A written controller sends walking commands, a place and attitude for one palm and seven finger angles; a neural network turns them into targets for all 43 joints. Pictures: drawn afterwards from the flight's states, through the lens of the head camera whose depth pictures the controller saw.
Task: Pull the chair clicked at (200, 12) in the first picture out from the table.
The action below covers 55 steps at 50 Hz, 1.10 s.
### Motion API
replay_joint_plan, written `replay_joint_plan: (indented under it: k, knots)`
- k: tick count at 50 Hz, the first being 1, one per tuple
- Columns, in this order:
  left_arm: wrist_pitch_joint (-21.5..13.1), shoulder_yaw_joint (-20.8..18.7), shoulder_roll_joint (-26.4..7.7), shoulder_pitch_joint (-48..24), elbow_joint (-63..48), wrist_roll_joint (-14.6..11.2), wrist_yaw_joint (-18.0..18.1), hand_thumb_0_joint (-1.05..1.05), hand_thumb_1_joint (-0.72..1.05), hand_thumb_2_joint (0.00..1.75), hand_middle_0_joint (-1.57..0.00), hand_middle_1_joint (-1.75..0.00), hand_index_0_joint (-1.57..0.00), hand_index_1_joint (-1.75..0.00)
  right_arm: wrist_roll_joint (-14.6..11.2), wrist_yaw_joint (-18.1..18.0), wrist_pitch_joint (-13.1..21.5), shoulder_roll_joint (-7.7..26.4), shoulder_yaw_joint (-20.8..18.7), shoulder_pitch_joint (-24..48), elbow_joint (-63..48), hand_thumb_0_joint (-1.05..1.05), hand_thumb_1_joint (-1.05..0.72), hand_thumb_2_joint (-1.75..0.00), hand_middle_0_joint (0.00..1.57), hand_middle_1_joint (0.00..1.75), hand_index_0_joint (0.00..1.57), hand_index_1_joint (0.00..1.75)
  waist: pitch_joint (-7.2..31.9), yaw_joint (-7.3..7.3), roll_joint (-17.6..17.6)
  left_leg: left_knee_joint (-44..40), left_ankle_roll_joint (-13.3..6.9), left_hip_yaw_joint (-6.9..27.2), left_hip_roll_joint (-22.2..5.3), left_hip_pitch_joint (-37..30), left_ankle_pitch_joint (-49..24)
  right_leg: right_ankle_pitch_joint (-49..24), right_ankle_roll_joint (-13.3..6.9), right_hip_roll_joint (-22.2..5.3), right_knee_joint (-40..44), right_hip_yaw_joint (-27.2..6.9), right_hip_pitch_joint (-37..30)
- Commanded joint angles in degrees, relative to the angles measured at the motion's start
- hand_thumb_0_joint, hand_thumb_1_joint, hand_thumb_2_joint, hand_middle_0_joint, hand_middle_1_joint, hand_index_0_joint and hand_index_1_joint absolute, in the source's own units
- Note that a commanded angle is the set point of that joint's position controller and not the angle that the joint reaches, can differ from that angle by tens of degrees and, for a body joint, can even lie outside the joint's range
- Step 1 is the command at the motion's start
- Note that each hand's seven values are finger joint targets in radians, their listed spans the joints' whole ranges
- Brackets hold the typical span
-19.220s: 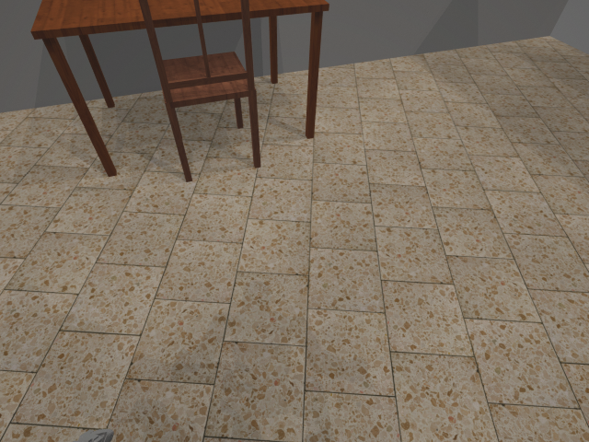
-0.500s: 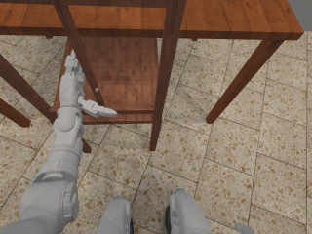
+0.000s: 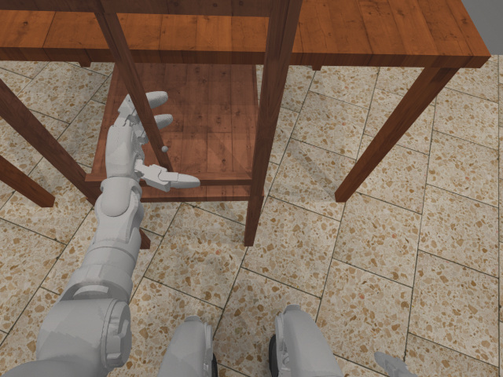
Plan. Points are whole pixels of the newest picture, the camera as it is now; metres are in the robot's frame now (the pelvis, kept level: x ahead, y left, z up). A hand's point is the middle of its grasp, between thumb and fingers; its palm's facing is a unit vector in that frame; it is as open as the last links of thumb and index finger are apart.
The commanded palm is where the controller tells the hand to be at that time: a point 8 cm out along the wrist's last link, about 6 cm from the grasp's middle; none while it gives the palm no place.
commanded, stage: hook a spindle and tug to test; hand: left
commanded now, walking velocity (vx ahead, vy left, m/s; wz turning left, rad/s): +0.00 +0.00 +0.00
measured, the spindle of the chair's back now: (148, 121) +0.49 +0.14 +0.06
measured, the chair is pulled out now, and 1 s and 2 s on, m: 0.00 0.02 0.10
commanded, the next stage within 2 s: step backward, pulling the chair out in 1.04 s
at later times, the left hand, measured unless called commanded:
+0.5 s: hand (167, 148) +0.46 +0.12 +0.03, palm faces +0.00 -1.00 -0.03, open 4.9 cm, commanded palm +0.43 +0.16 +0.03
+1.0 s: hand (167, 159) +0.44 +0.11 +0.03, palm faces -0.02 -1.00 -0.02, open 5.0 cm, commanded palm +0.40 +0.16 +0.03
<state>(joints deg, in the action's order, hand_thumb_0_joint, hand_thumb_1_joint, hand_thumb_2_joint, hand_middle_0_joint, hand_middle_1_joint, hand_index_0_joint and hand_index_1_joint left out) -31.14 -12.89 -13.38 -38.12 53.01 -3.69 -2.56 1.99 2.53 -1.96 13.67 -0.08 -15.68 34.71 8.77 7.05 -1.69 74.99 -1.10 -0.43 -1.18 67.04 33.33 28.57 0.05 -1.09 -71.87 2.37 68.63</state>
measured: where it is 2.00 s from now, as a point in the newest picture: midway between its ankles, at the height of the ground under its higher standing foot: outside the picture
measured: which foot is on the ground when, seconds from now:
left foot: down 0.00-1.00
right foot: down 0.00-1.00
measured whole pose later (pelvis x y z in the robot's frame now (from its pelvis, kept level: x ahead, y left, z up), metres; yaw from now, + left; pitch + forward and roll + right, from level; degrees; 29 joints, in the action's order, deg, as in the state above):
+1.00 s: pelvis +0.02 +0.00 +0.01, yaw -1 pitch +25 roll -1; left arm -28.3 -9.6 -10.6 -25.9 39.7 -6.0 -2.3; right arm 1.1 3.1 -1.6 13.3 -0.9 -15.9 32.9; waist 9.5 5.6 -1.5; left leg 71.8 -0.9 -1.3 -1.5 62.7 34.3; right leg 29.6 0.0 -0.5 -69.6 1.5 65.1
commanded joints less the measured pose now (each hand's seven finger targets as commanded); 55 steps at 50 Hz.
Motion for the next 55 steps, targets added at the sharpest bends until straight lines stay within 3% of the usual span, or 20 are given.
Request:
replay_joint_plan:
  k: [1, 3, 6, 7, 10, 12, 13, 17, 19, 21, 25, 29, 30, 35, 39, 45, 48, 49, 51, 55]
  knots:
    - [-3.91, 0.53, -5.57, -19.16, -13.34, -0.69, -0.30, 0.00, 0.00, 0.52, -0.48, -1.40, -0.48, -1.40, -0.23, -0.20, 0.98, 9.16, -3.49, -6.78, -4.21, 0.00, -0.90, -0.90, 0.20, 0.30, 0.20, 0.30, 29.48, 0.97, -2.46, -9.87, 0.72, 2.29, 1.28, -18.21, -21.84, -16.73, -1.79, 1.86, 8.31, -0.46, -17.74]
    - [-3.16, 0.83, -5.02, -17.95, -11.54, -0.59, -0.09, 0.00, 0.12, 0.56, -0.50, -1.45, -0.50, -1.45, -0.39, -0.21, 0.79, 9.15, -3.49, -6.91, -3.94, 0.00, -0.90, -0.90, 0.20, 0.30, 0.20, 0.30, 27.06, 1.30, 0.04, -10.10, 0.42, 1.97, 1.41, -16.03, -20.24, -16.18, -1.69, 1.94, 9.06, -0.61, -18.50]
    - [-3.48, -0.28, -7.12, -21.61, -12.42, -0.10, 0.61, 0.00, 0.28, 0.64, -0.50, -1.45, -0.50, -1.45, -0.19, -0.50, 0.84, 9.30, -3.35, -7.10, -3.62, 0.00, -0.90, -0.90, 0.20, 0.30, 0.20, 0.30, 26.81, 1.44, -1.34, -10.03, 0.40, 2.02, 1.50, -15.56, -18.73, -14.86, -1.67, 1.73, 8.88, -0.80, -17.60]
    - [-3.62, 0.67, -5.78, -20.39, -11.51, 0.31, 0.62, 0.00, 0.34, 0.66, -0.50, -1.45, -0.50, -1.45, -0.25, -0.41, 0.95, 9.10, -3.43, -7.13, -3.70, 0.00, -0.90, -0.90, 0.20, 0.30, 0.20, 0.30, 26.66, 1.45, -0.80, -10.14, 0.40, 2.07, 1.52, -16.00, -18.69, -14.62, -1.71, 1.86, 9.02, -0.67, -17.33]
    - [-4.50, 0.54, -6.64, -22.46, -11.84, 0.65, 0.49, 0.00, 0.51, 0.73, -0.50, -1.45, -0.50, -1.45, -0.06, -0.46, 1.09, 9.34, -3.44, -7.36, -3.43, 0.00, -0.90, -0.90, 0.20, 0.30, 0.20, 0.30, 27.30, 1.65, -1.34, -9.92, 0.40, 2.33, 1.42, -16.48, -18.58, -14.19, -1.81, 1.80, 8.69, -0.71, -16.56]
    - [-4.52, 2.03, -4.58, -21.55, -10.89, 0.50, 0.16, 0.00, 0.62, 0.78, -0.50, -1.45, -0.50, -1.45, -0.11, -0.27, 1.14, 9.07, -3.50, -7.08, -3.39, 0.00, -0.90, -0.90, 0.20, 0.30, 0.20, 0.30, 26.77, 1.68, -2.12, -9.95, 0.44, 2.06, 1.53, -16.61, -18.35, -14.04, -1.88, 1.79, 9.06, -0.73, -16.41]
    - [-4.50, 1.62, -4.94, -21.38, -10.58, 0.42, 0.21, 0.00, 0.68, 0.80, -0.50, -1.45, -0.50, -1.45, -0.13, -0.29, 1.09, 9.23, -3.57, -7.23, -3.37, 0.00, -0.90, -0.90, 0.20, 0.30, 0.20, 0.30, 27.36, 1.73, -0.50, -9.83, 0.30, 2.19, 1.52, -16.13, -18.03, -13.90, -1.79, 1.84, 9.11, -0.82, -16.94]
    - [-4.34, 1.73, -5.13, -23.41, -9.08, 0.64, 0.00, 0.00, 0.90, 0.90, -0.50, -1.45, -0.50, -1.45, -0.10, -0.47, 0.98, 9.21, -3.60, -7.49, -2.92, 0.00, -0.90, -0.90, 0.20, 0.30, 0.20, 0.30, 27.06, 2.11, -1.54, -9.49, 0.21, 2.10, 1.64, -15.88, -17.80, -13.70, -1.74, 1.81, 9.04, -0.96, -16.18]
    - [-4.40, 0.70, -6.55, -24.56, -8.96, 0.33, -0.07, 0.00, 0.90, 0.90, -0.50, -1.45, -0.50, -1.45, -0.05, -0.63, 0.95, 9.37, -3.50, -8.03, -2.89, 0.00, -0.90, -0.90, 0.20, 0.30, 0.20, 0.30, 27.18, 2.32, -0.63, -9.32, -0.06, 2.03, 1.70, -15.08, -17.97, -14.51, -1.74, 1.87, 8.95, -1.20, -17.38]
    - [-4.30, 0.56, -6.37, -22.23, -9.64, 0.18, -0.51, 0.00, 0.90, 0.90, -0.50, -1.45, -0.50, -1.45, -0.16, -0.49, 0.89, 9.18, -3.50, -7.46, -3.38, 0.00, -0.90, -0.90, 0.20, 0.30, 0.20, 0.30, 28.84, 1.30, -1.87, -9.40, 0.11, 1.58, 1.83, -15.45, -18.44, -15.23, -1.77, 1.75, 9.03, -1.36, -18.49]
    - [-3.80, -1.92, -8.80, -18.82, -9.63, -0.42, -1.16, 0.00, 0.90, 0.90, -0.50, -1.45, -0.50, -1.45, -0.27, -0.73, 0.82, 9.18, -3.33, -7.50, -3.84, 0.00, -0.90, -0.90, 0.20, 0.30, 0.20, 0.30, 28.86, 0.61, 0.78, -9.21, -0.20, 1.02, 1.97, -12.79, -18.97, -17.77, -1.56, 1.77, 8.95, -2.05, -21.91]
    - [-3.53, -0.24, -6.44, -15.57, -13.71, -1.23, -1.40, 0.00, 0.90, 0.90, -0.50, -1.45, -0.50, -1.45, -0.47, -0.39, 1.06, 8.91, -3.42, -7.01, -4.78, 0.00, -0.90, -0.90, 0.20, 0.30, 0.20, 0.30, 29.38, 0.07, -1.70, -9.72, 0.14, 1.05, 1.66, -15.88, -21.32, -18.85, -1.81, 1.93, 8.56, -1.39, -20.85]
    - [-3.34, -1.18, -7.32, -13.46, -13.53, -1.14, -1.26, 0.00, 0.90, 0.90, -0.50, -1.45, -0.50, -1.45, -0.52, -0.30, 1.01, 8.96, -3.46, -6.95, -4.93, 0.00, -0.90, -0.90, 0.20, 0.30, 0.20, 0.30, 29.34, -0.64, -0.95, -9.90, 0.29, 0.98, 1.67, -15.59, -21.80, -19.40, -1.81, 1.89, 8.64, -1.43, -21.66]
    - [-3.00, 0.99, -4.81, -7.88, -18.58, -1.59, -1.03, 0.00, 0.90, 0.90, -0.50, -1.45, -0.50, -1.45, -0.76, 0.12, 1.27, 8.64, -3.65, -6.55, -5.93, 0.00, -0.90, -0.90, 0.20, 0.30, 0.20, 0.30, 29.86, -1.03, -0.93, -10.33, 0.42, 0.79, 1.37, -17.27, -24.74, -22.26, -1.78, 1.97, 8.57, -1.23, -22.75]
    - [-2.41, 0.67, -5.22, -4.71, -19.42, -1.62, -0.63, 0.00, 0.90, 0.90, -0.50, -1.45, -0.50, -1.45, -0.92, 0.09, 1.44, 8.81, -3.73, -6.37, -6.14, 0.00, -0.90, -0.90, 0.20, 0.30, 0.20, 0.30, 27.01, -1.03, 0.79, -10.69, 0.47, 0.83, 1.23, -16.07, -23.83, -21.76, -1.79, 2.09, 8.73, -1.01, -22.71]
    - [-2.39, 2.28, -3.38, -0.63, -23.97, -1.77, -0.51, 0.00, 0.90, 0.90, -0.50, -1.45, -0.50, -1.45, -0.95, 0.20, 1.76, 8.29, -3.89, -5.87, -6.59, 0.00, -0.90, -0.90, 0.20, 0.30, 0.20, 0.30, 28.21, -1.96, -1.00, -10.96, 0.77, 0.79, 1.14, -18.57, -28.27, -24.66, -1.86, 1.73, 8.39, -0.74, -23.49]
    - [-2.05, 2.36, -2.92, 3.87, -25.31, -2.23, -0.58, 0.00, 0.90, 0.90, -0.50, -1.45, -0.50, -1.45, -1.07, 0.25, 1.88, 8.16, -4.06, -5.54, -6.86, 0.00, -0.90, -0.90, 0.20, 0.30, 0.20, 0.30, 27.73, -2.53, 0.77, -11.22, 0.82, 0.71, 1.03, -18.72, -29.18, -25.73, -1.83, 1.74, 8.70, -0.72, -24.77]
    - [-2.03, 3.54, -2.17, 4.35, -26.40, -2.07, -0.66, 0.00, 0.90, 0.90, -0.50, -1.45, -0.50, -1.45, -1.04, 0.26, 1.96, 8.16, -3.93, -5.40, -7.34, 0.00, -0.90, -0.90, 0.20, 0.30, 0.20, 0.30, 28.11, -2.64, -0.71, -11.28, 0.82, 0.93, 0.98, -19.55, -30.60, -26.13, -1.98, 1.76, 8.32, -0.61, -24.22]
    - [-1.89, 4.63, -1.10, 3.52, -27.79, -2.34, -0.57, 0.00, 0.90, 0.90, -0.50, -1.45, -0.50, -1.45, -1.07, 0.26, 2.03, 7.82, -4.01, -5.17, -6.97, 0.00, -0.90, -0.90, 0.20, 0.30, 0.20, 0.30, 27.52, -2.07, -0.65, -11.03, 0.85, 0.78, 0.96, -19.89, -30.66, -26.50, -1.75, 1.61, 8.67, -0.64, -24.11]
    - [-2.25, 2.71, -3.22, 4.48, -28.87, -2.10, -0.42, 0.00, 0.90, 0.90, -0.50, -1.45, -0.50, -1.45, -1.01, -0.10, 2.45, 7.93, -4.07, -5.15, -6.83, 0.00, -0.90, -0.90, 0.20, 0.30, 0.20, 0.30, 28.30, -2.48, 0.85, -10.74, 0.74, 0.87, 1.07, -18.89, -31.05, -28.02, -1.76, 1.44, 8.13, -0.99, -25.55]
